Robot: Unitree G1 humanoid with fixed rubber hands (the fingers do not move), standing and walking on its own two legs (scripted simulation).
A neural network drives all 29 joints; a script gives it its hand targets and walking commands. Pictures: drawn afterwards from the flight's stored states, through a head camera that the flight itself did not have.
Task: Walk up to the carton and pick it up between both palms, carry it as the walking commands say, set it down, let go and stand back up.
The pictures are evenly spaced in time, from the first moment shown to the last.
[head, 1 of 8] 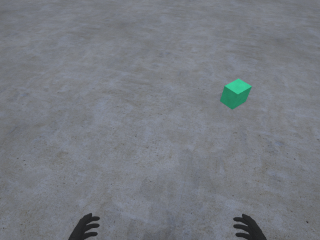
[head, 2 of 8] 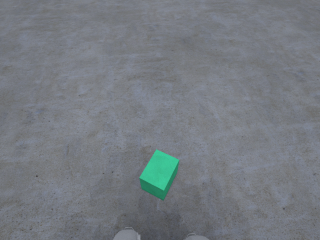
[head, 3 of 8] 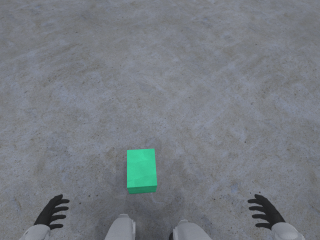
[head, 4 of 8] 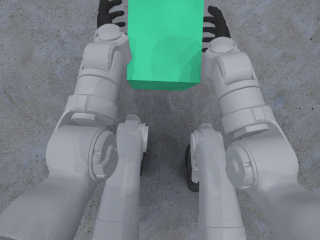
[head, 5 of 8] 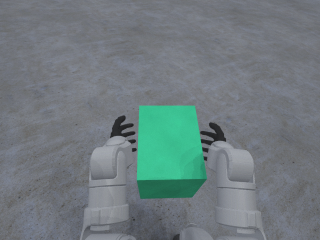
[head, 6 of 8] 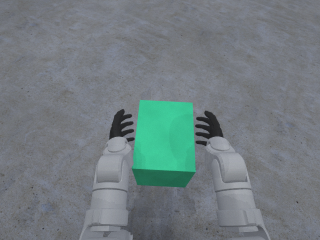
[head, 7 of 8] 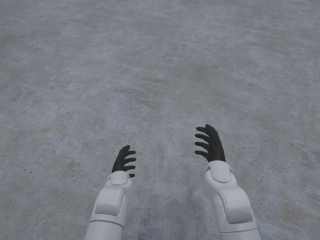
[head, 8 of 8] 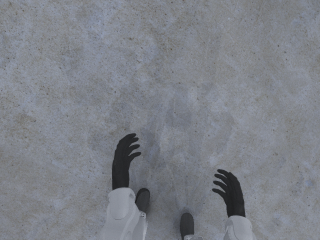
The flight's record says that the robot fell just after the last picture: yes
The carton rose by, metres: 0.70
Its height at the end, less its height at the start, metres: -0.02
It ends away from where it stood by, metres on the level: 7.87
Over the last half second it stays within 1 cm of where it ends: yes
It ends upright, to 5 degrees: no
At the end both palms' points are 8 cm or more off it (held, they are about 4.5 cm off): yes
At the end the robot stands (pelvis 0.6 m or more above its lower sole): yes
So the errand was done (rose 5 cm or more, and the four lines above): no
